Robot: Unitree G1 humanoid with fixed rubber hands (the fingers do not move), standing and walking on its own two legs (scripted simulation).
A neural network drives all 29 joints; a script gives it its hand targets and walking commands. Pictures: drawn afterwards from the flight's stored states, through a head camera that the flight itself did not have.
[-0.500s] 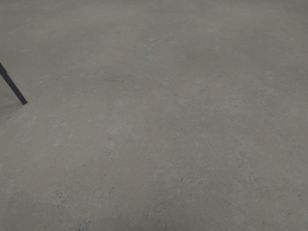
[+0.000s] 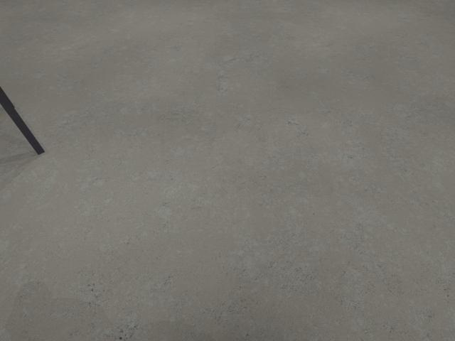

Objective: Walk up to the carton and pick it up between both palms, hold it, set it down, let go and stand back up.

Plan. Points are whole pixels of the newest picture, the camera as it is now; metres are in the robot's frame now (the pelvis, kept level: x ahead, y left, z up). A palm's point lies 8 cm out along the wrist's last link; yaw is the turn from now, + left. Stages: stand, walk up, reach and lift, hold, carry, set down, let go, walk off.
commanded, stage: stand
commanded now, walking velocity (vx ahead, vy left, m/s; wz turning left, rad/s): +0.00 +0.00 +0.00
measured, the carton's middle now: out of the picture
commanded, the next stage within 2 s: walk up in 0.28 s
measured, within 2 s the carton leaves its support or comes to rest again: neither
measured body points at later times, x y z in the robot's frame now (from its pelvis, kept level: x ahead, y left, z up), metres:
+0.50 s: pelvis +0.01 +0.00 +0.00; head +0.02 +0.00 +0.45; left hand +0.05 +0.24 -0.15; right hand +0.05 -0.25 -0.14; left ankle +0.02 +0.11 -0.73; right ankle +0.02 -0.13 -0.73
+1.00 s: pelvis +0.11 +0.15 -0.04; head +0.10 +0.17 +0.41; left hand +0.09 +0.44 -0.17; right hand +0.26 -0.08 -0.15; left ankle +0.11 +0.28 -0.73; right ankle +0.10 +0.01 -0.68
